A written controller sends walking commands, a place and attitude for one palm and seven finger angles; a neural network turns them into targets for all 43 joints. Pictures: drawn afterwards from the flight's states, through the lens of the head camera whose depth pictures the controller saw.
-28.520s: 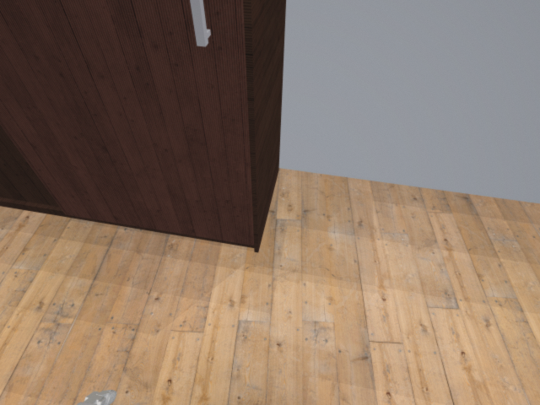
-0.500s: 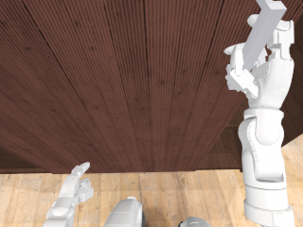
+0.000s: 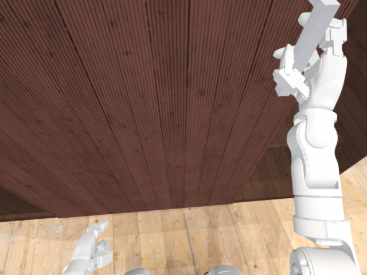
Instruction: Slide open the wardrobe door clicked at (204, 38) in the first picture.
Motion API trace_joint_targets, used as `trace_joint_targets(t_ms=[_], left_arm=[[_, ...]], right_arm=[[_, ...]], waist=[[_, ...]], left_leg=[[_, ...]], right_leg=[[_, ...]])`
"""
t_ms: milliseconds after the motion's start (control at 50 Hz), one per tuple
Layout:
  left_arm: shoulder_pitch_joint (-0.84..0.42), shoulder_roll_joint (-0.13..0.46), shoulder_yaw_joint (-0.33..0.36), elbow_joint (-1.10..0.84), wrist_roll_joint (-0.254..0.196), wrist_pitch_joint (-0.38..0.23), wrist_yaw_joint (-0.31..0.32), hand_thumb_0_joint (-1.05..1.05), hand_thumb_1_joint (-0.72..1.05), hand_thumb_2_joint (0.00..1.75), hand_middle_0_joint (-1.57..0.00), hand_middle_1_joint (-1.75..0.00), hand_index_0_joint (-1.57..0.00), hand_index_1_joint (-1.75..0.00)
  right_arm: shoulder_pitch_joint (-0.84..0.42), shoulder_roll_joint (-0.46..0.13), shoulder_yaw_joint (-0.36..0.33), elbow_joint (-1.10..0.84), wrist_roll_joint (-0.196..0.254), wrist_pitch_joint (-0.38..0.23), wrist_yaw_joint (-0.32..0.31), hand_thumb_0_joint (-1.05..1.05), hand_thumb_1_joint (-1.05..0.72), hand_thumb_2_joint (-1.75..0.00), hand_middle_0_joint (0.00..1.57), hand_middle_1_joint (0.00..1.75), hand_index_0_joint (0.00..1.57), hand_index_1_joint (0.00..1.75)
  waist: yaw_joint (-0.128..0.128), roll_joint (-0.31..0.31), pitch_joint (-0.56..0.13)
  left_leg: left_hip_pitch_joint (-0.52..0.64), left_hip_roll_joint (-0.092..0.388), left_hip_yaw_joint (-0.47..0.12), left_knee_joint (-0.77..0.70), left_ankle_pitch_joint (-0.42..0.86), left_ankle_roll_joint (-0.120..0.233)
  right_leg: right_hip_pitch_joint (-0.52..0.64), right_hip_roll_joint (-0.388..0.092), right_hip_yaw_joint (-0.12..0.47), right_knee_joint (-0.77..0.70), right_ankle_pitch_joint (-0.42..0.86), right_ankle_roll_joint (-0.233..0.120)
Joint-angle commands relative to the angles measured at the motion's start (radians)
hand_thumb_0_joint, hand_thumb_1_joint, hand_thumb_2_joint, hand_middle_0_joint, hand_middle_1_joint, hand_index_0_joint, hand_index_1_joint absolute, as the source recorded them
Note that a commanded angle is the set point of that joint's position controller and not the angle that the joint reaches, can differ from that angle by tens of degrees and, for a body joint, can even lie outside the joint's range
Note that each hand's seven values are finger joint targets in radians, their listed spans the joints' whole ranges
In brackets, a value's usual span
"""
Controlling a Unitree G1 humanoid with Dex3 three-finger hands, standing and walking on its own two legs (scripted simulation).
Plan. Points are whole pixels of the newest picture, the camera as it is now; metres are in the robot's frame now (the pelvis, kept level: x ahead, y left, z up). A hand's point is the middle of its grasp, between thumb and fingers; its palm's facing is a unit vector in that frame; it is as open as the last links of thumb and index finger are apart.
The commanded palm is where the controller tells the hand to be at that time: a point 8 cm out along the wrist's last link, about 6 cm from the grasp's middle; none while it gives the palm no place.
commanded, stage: step sideways, sliding the door along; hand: right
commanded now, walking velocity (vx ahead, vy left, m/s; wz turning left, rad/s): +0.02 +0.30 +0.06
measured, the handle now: (296, 48) +0.43 -0.19 +0.24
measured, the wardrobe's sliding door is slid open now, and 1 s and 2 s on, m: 0.39 0.58 0.68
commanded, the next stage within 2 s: stop walking and hold the door there in 1.86 s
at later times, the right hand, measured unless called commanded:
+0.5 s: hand (231, 70) +0.40 -0.08 +0.23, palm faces +0.53 +0.84 -0.07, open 7.2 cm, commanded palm +0.35 -0.05 +0.21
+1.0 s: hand (165, 76) +0.38 +0.02 +0.23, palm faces +0.31 +0.95 +0.09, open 7.2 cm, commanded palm +0.35 +0.06 +0.19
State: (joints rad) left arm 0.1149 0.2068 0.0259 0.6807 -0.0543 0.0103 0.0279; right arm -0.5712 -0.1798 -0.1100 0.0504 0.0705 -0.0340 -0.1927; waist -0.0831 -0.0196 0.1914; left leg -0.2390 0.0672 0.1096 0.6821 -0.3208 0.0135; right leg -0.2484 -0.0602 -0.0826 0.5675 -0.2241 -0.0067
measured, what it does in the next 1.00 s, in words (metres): steps to the left: left foot, then right foot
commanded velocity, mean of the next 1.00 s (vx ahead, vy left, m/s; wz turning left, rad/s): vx -0.02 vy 0.17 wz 0.03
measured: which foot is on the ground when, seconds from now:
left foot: down 0.00-0.00, up 0.02-0.46, down 0.48-0.70, up 0.72-1.00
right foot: down 0.00-0.46, up 0.48-0.68, down 0.70-1.00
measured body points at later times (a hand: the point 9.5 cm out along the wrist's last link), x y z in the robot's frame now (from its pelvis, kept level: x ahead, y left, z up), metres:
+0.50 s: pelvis +0.03 +0.21 -0.03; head +0.08 +0.20 +0.41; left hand +0.27 +0.37 -0.13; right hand +0.37 -0.12 +0.23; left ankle +0.11 +0.36 -0.74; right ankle +0.02 -0.08 -0.70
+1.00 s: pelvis +0.05 +0.22 +0.03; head +0.10 +0.16 +0.47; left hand +0.26 +0.40 -0.04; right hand +0.36 -0.02 +0.23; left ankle -0.01 +0.39 -0.55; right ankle +0.06 +0.15 -0.73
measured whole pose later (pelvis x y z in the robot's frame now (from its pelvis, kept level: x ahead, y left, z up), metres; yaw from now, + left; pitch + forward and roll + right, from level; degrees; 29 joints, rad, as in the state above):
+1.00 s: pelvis +0.05 +0.22 +0.03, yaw +1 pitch -2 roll +6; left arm 0.11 0.12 -0.02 0.59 -0.04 -0.11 0.02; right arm -0.26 -0.14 -0.11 -0.33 0.03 0.04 -0.21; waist -0.11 0.00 0.17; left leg -0.52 0.00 -0.01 1.44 -0.44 -0.02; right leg -0.13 -0.08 -0.09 0.36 -0.19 -0.05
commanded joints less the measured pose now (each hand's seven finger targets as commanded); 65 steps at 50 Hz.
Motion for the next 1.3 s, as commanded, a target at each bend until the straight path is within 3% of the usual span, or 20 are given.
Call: trace_joint_targets(t_ms=[0, 60, 180, 340, 380, 420, 440, 460, 480, 500, 520, 580, 640, 660, 680, 700, 800, 860, 1000, 1280], left_arm=[[-0.124, 0.115, 0.057, -0.217, -0.007, -0.060, -0.040, 0.00, 0.90, 0.90, -0.20, -0.30, -0.20, -0.30], [-0.159, 0.090, 0.039, -0.196, 0.006, -0.049, -0.033, 0.00, 0.90, 0.90, -0.20, -0.30, -0.20, -0.30], [-0.081, 0.102, 0.044, -0.217, 0.010, -0.051, -0.036, 0.00, 0.90, 0.90, -0.20, -0.30, -0.20, -0.30], [-0.103, 0.108, 0.039, -0.251, 0.008, -0.061, -0.029, 0.00, 0.90, 0.90, -0.20, -0.30, -0.20, -0.30], [-0.090, 0.089, 0.027, -0.236, 0.003, -0.064, -0.028, 0.00, 0.90, 0.90, -0.20, -0.30, -0.20, -0.30], [-0.090, 0.054, 0.011, -0.218, -0.012, -0.060, -0.031, 0.00, 0.90, 0.90, -0.20, -0.30, -0.20, -0.30], [-0.095, 0.030, 0.004, -0.206, -0.016, -0.059, -0.025, 0.00, 0.90, 0.90, -0.20, -0.30, -0.20, -0.30], [-0.132, 0.059, 0.000, -0.210, -0.008, -0.062, -0.018, 0.00, 0.90, 0.90, -0.20, -0.30, -0.20, -0.30], [-0.138, 0.027, -0.006, -0.212, 0.000, -0.080, -0.019, 0.00, 0.90, 0.90, -0.20, -0.30, -0.20, -0.30], [-0.102, 0.071, 0.009, -0.200, -0.003, -0.087, -0.022, 0.00, 0.90, 0.90, -0.20, -0.30, -0.20, -0.30], [-0.113, 0.112, 0.028, -0.196, -0.003, -0.080, -0.027, 0.00, 0.90, 0.90, -0.20, -0.30, -0.20, -0.30], [-0.093, 0.102, 0.023, -0.185, -0.018, -0.063, -0.019, 0.00, 0.90, 0.90, -0.20, -0.30, -0.20, -0.30], [-0.107, 0.102, 0.033, -0.176, -0.025, -0.071, 0.006, 0.00, 0.90, 0.90, -0.20, -0.30, -0.20, -0.30], [-0.141, 0.113, 0.043, -0.198, -0.019, -0.087, 0.015, 0.00, 0.90, 0.90, -0.20, -0.30, -0.20, -0.30], [-0.138, 0.112, 0.049, -0.215, -0.006, -0.107, 0.002, 0.00, 0.90, 0.90, -0.20, -0.30, -0.20, -0.30], [-0.125, 0.100, 0.054, -0.230, -0.012, -0.128, -0.010, 0.00, 0.90, 0.90, -0.20, -0.30, -0.20, -0.30], [-0.072, 0.097, 0.031, -0.181, 0.010, -0.151, -0.003, 0.00, 0.90, 0.90, -0.20, -0.30, -0.20, -0.30], [-0.048, 0.083, 0.022, -0.202, 0.002, -0.163, 0.007, 0.00, 0.90, 0.90, -0.20, -0.30, -0.20, -0.30], [-0.077, 0.077, 0.005, -0.236, 0.021, -0.164, 0.000, 0.00, 0.90, 0.90, -0.20, -0.30, -0.20, -0.30], [-0.110, 0.102, -0.014, -0.285, 0.043, -0.045, 0.022, 0.00, 0.90, 0.90, -0.20, -0.30, -0.20, -0.30]], right_arm=[[-0.454, 0.082, 0.273, -0.278, 0.035, -0.147, 0.125, 0.00, -0.90, -0.90, 0.45, 1.40, 0.45, 1.40], [-0.603, 0.034, 0.260, -0.413, 0.023, -0.148, 0.130, 0.00, -0.90, -0.90, 0.45, 1.40, 0.45, 1.40], [-0.569, 0.068, 0.273, -0.356, -0.001, -0.095, 0.141, 0.00, -0.90, -0.90, 0.45, 1.40, 0.45, 1.40], [-0.485, -0.041, 0.166, -0.241, 0.021, -0.096, 0.128, 0.00, -0.90, -0.90, 0.45, 1.40, 0.45, 1.40], [-0.452, -0.075, 0.138, -0.209, 0.021, -0.085, 0.128, 0.00, -0.90, -0.90, 0.45, 1.40, 0.45, 1.40], [-0.445, -0.156, 0.097, -0.237, 0.008, -0.084, 0.136, 0.00, -0.90, -0.90, 0.45, 1.40, 0.45, 1.40], [-0.433, -0.252, 0.037, -0.251, -0.004, -0.078, 0.128, 0.00, -0.90, -0.90, 0.45, 1.40, 0.45, 1.40], [-0.368, -0.321, 0.001, -0.233, -0.019, -0.064, 0.114, 0.00, -0.90, -0.90, 0.45, 1.40, 0.45, 1.40], [-0.364, -0.291, -0.002, -0.319, -0.008, -0.078, 0.098, 0.00, -0.90, -0.90, 0.45, 1.40, 0.45, 1.40], [-0.410, -0.313, -0.007, -0.421, 0.007, -0.084, 0.094, 0.00, -0.90, -0.90, 0.45, 1.40, 0.45, 1.40], [-0.449, -0.278, 0.021, -0.472, 0.027, -0.095, 0.097, 0.00, -0.90, -0.90, 0.45, 1.40, 0.45, 1.40], [-0.285, -0.141, 0.051, -0.466, 0.039, -0.089, 0.089, 0.00, -0.90, -0.90, 0.45, 1.40, 0.45, 1.40], [-0.212, -0.099, 0.087, -0.529, 0.009, -0.099, 0.060, 0.00, -0.90, -0.90, 0.45, 1.40, 0.45, 1.40], [-0.181, -0.069, 0.136, -0.543, 0.009, -0.104, 0.060, 0.00, -0.90, -0.90, 0.45, 1.40, 0.45, 1.40], [-0.216, 0.000, 0.198, -0.583, 0.009, -0.121, 0.064, 0.00, -0.90, -0.90, 0.45, 1.40, 0.45, 1.40], [-0.178, 0.065, 0.240, -0.549, 0.012, -0.127, 0.070, 0.00, -0.90, -0.90, 0.45, 1.40, 0.45, 1.40], [-0.114, 0.098, 0.290, -0.609, 0.005, -0.126, 0.078, 0.00, -0.90, -0.90, 0.45, 1.40, 0.45, 1.40], [-0.102, 0.146, 0.368, -0.716, 0.001, -0.111, 0.103, 0.00, -0.90, -0.90, 0.45, 1.40, 0.45, 1.40], [-0.071, 0.098, 0.339, -0.754, 0.000, -0.081, 0.100, 0.00, -0.90, -0.90, 0.45, 1.40, 0.45, 1.40], [-0.072, 0.087, 0.339, -0.702, 0.007, -0.050, 0.076, 0.00, -0.90, -0.90, 0.45, 1.40, 0.45, 1.40]], waist=[[0.117, -0.087, -0.585], [0.114, -0.128, -0.459], [0.102, -0.263, -0.437], [0.088, -0.415, -0.396], [0.089, -0.347, -0.419], [0.072, -0.021, -0.491], [0.071, 0.275, -0.483], [0.059, 0.268, -0.479], [0.070, 0.194, -0.412], [0.073, 0.305, -0.392], [0.071, 0.425, -0.368], [0.101, 0.351, -0.435], [0.090, 0.155, -0.512], [0.086, -0.069, -0.485], [0.071, -0.277, -0.497], [0.079, -0.306, -0.553], [0.127, -0.090, -0.356], [0.132, -0.122, -0.375], [0.123, -0.178, -0.468], [0.102, -0.132, -0.420]], left_leg=[[-0.304, -0.078, -0.186, 0.679, -0.147, 0.020], [-0.452, -0.026, -0.193, 0.843, -0.130, -0.005], [-0.640, -0.007, -0.109, 0.924, -0.065, -0.021], [-0.209, -0.037, 0.050, 0.365, -0.154, -0.018], [-0.054, -0.080, 0.051, 0.113, 0.007, -0.024], [0.203, -0.052, -0.025, -0.218, 0.322, -0.028], [0.360, 0.103, -0.234, -0.244, 0.641, 0.043], [0.307, 0.223, -0.438, -0.223, 0.808, 0.126], [0.222, 0.260, -0.425, -0.255, 0.868, 0.144], [0.089, 0.316, -0.634, -0.313, 0.627, 0.203], [0.032, 0.286, -0.636, -0.321, 0.428, 0.221], [0.146, 0.216, -0.312, -0.169, 0.517, 0.202], [0.273, 0.148, -0.240, 0.030, 0.690, 0.101], [0.170, 0.072, -0.204, 0.124, 0.475, 0.068], [-0.125, -0.005, -0.119, 0.272, -0.014, 0.019], [-0.177, -0.046, -0.137, 0.529, -0.197, -0.002], [-0.367, -0.074, -0.154, 0.789, -0.112, -0.015], [-0.503, -0.077, -0.123, 0.824, -0.119, -0.020], [-0.507, -0.084, -0.062, 0.751, -0.134, -0.041], [-0.841, -0.061, -0.160, 1.294, -0.194, -0.046]], right_leg=[[0.579, -0.471, 0.494, -0.187, 0.746, -0.220], [0.462, -0.446, 0.366, -0.200, 0.539, -0.269], [0.484, -0.377, 0.126, -0.196, 0.379, -0.191], [0.230, -0.341, -0.058, -0.137, 0.451, -0.104], [0.226, -0.290, -0.040, 0.018, 0.492, -0.051], [0.130, -0.140, -0.012, 0.379, 0.279, -0.005], [-0.140, -0.030, 0.017, 0.597, -0.176, 0.013], [-0.247, 0.027, 0.101, 0.803, -0.387, 0.018], [-0.292, 0.023, 0.136, 0.929, -0.440, 0.025], [-0.274, 0.025, 0.168, 1.011, -0.414, 0.036], [-0.248, 0.043, 0.207, 1.080, -0.308, 0.030], [-0.156, 0.005, 0.191, 0.634, -0.307, 0.000], [0.088, 0.020, 0.121, -0.255, 0.014, -0.012], [0.252, -0.046, 0.099, -0.351, 0.287, -0.002], [0.445, -0.280, 0.316, -0.262, 0.648, -0.039], [0.480, -0.368, 0.365, -0.205, 0.831, -0.105], [0.407, -0.235, 0.137, -0.197, 0.756, -0.068], [0.560, -0.213, 0.074, -0.163, 0.797, -0.082], [0.643, -0.246, 0.105, -0.187, 0.863, -0.018], [0.502, -0.417, 0.232, -0.212, 0.525, -0.221]])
